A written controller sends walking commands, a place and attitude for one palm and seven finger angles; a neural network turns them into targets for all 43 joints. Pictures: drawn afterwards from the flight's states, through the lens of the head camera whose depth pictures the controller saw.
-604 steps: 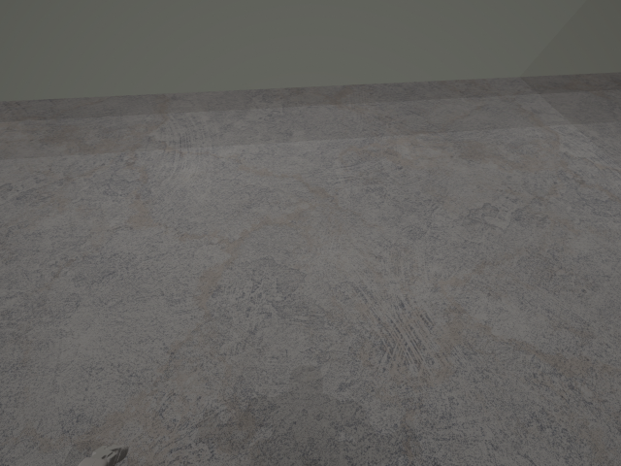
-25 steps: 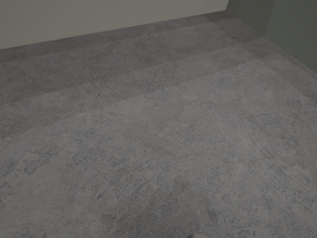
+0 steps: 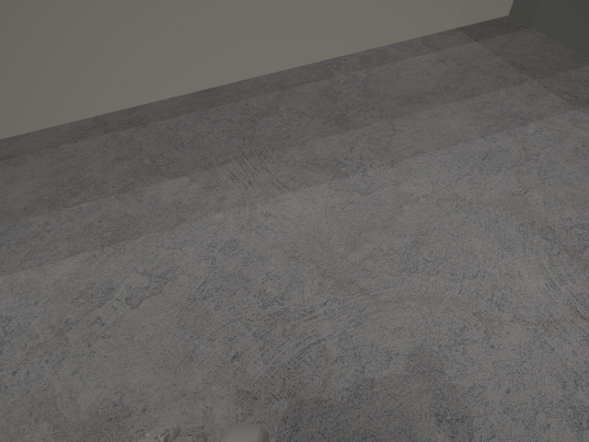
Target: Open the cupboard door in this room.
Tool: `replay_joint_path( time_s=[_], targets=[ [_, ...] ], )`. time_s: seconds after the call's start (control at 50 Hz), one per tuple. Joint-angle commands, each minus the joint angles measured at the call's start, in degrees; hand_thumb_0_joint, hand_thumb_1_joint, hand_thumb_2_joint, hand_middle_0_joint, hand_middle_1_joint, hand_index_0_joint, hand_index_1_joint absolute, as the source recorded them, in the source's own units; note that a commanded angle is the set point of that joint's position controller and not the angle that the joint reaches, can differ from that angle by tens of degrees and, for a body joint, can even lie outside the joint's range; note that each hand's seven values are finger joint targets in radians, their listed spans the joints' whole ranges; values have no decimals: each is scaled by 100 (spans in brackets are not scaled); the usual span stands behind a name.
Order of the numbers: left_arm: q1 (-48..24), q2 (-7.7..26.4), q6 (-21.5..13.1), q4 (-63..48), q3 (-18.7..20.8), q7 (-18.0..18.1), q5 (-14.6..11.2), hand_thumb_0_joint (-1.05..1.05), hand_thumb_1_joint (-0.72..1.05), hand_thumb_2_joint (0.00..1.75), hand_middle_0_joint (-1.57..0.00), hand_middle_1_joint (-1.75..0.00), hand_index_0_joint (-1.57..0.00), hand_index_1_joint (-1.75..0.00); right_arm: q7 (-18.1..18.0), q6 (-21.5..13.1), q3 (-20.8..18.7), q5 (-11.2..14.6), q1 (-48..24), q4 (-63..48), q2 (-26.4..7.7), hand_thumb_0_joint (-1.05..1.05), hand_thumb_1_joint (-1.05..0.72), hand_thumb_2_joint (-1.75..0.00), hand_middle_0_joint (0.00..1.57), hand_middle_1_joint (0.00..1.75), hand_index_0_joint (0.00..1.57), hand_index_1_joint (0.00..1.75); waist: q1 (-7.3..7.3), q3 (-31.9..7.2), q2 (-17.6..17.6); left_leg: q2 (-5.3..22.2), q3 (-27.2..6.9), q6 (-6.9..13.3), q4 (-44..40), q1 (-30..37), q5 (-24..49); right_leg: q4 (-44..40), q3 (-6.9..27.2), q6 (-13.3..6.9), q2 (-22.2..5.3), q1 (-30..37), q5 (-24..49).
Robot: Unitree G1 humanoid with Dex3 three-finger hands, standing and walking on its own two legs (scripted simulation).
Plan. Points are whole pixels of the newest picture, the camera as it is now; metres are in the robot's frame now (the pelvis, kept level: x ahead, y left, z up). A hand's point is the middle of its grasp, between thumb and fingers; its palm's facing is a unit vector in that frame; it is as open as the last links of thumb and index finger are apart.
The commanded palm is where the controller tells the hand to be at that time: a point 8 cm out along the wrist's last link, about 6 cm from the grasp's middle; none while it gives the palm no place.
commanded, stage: turn or walk to find it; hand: left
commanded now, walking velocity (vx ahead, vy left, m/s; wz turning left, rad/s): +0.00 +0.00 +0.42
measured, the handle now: out of the picture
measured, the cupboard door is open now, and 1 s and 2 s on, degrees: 0 0 0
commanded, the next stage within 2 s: none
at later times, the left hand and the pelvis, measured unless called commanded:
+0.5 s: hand out of the picture -0.05 +0.28 -0.18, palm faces +0.28 -0.93 -0.23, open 7.4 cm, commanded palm none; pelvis -0.03 +0.06 +0.00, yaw +13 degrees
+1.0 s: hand out of the picture -0.02 +0.22 -0.15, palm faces +0.38 -0.88 -0.28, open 7.4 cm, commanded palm none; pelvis -0.05 +0.00 -0.01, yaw +25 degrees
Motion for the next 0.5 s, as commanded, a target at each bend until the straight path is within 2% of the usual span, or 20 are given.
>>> replay_joint_path(
  time_s=[0.0,0.06,0.16,0.2,0.24,0.26,0.28,0.3,0.32,0.34,0.36,0.38,0.4,0.42,0.44,0.48],
  targets=[
    [236,1070,-159,-266,299,91,-7,0,90,90,-20,-30,-20,-30,28,-44,-56,-9,20,-290,-318,0,-90,-90,20,30,20,30,232,-169,-1411,275,0,-149,298,-426,295,-1269,781,-305,-1324,329,1632],
    [439,1161,-146,-200,335,96,19,0,90,90,-20,-30,-20,-30,24,-40,-21,-11,-180,-319,-294,0,-90,-90,20,30,20,30,318,-228,-1326,349,105,-189,-68,-420,118,-1224,740,-429,-1467,538,1660],
    [785,1390,-105,-1,410,92,85,0,90,90,-20,-30,-20,-30,17,-134,99,39,-693,-477,-144,0,-90,-90,20,30,20,30,557,-447,-1398,351,496,-145,-1623,34,-466,-822,564,-616,-1655,928,2720],
    [831,1470,-86,67,442,85,94,0,90,90,-20,-30,-20,-30,8,-187,135,74,-737,-529,-131,0,-90,-90,20,30,20,30,598,-559,-1522,333,612,-68,-2213,317,-560,-629,559,-666,-1753,1000,2953],
    [737,1535,-64,91,466,75,87,0,90,90,-20,-30,-20,-30,-4,-229,139,77,-542,-504,-135,0,-90,-90,20,30,20,30,461,-657,-1545,281,775,-9,-2914,708,-197,-364,387,-527,-1730,902,2941],
    [677,1539,-50,105,465,66,67,0,90,90,-20,-30,-20,-30,-4,-249,134,67,-401,-470,-176,0,-90,-90,20,30,20,30,366,-721,-1466,245,847,17,-3409,1082,273,-169,235,-362,-1651,726,2725],
    [611,1499,-23,101,459,55,20,0,90,90,-20,-30,-20,-30,5,-291,112,58,-209,-419,-296,0,-90,-90,20,30,20,30,210,-799,-1154,300,780,83,-4138,1691,1021,233,5,-106,-1523,360,2336],
    [647,1280,19,29,427,45,-20,0,90,90,-20,-30,-20,-30,6,-352,26,35,-1,-404,-684,0,-90,-90,20,30,20,30,89,-955,-81,987,-153,312,-4669,2530,1967,1156,-224,226,-1093,-531,1110],
    [534,879,59,-190,309,26,-40,0,90,90,-20,-30,-20,-30,-38,-364,-95,8,228,-413,-1221,0,-90,-90,20,30,20,30,-43,-776,1501,2295,-1787,967,-4823,2878,4055,2251,-268,643,-357,-1883,-1909],
    [239,977,136,-258,288,61,2,0,90,90,-20,-30,-20,-30,-73,-302,-100,7,398,-302,-1333,0,-90,-90,20,30,20,30,-144,-734,1046,2545,-1596,1330,-4765,2419,4194,2933,296,567,-307,-1698,-2161],
    [109,972,198,-157,310,80,21,0,90,90,-20,-30,-20,-30,-137,-321,-43,-12,198,-282,-1105,0,-90,-90,20,30,20,30,-88,-561,1104,2198,-1361,1236,-4889,2087,3726,3130,618,549,-375,-1716,-1836],
    [74,1016,213,-95,354,50,8,0,90,90,-20,-30,-20,-30,-177,-317,-11,-14,-130,-388,-995,0,-90,-90,20,30,20,30,30,-296,1093,1960,-1282,1177,-4908,1948,3342,3357,661,558,-343,-1875,-1465],
    [128,1061,190,-37,369,4,15,0,90,90,-20,-30,-20,-30,-191,-327,32,-6,-365,-480,-858,0,-90,-90,20,30,20,30,131,-221,812,1773,-1087,1110,-4857,1927,3290,3497,712,576,-329,-1962,-1068],
    [226,1046,175,49,370,-22,14,0,90,90,-20,-30,-20,-30,-193,-349,68,-1,-463,-512,-815,0,-90,-90,20,30,20,30,205,-215,607,1593,-912,1042,-4853,1953,3389,3589,726,605,-274,-1933,-812],
    [344,1025,159,96,369,-33,19,0,90,90,-20,-30,-20,-30,-195,-378,69,13,-457,-524,-796,0,-90,-90,20,30,20,30,252,-375,426,1485,-806,1017,-4803,2207,3645,3641,725,645,-222,-1975,-661],
    [395,1032,148,129,360,-27,13,0,90,90,-20,-30,-20,-30,-188,-408,58,42,-351,-534,-799,0,-90,-90,20,30,20,30,257,-541,265,1381,-683,1002,-4789,2390,3849,3647,745,705,-189,-1958,-465]
  ],
)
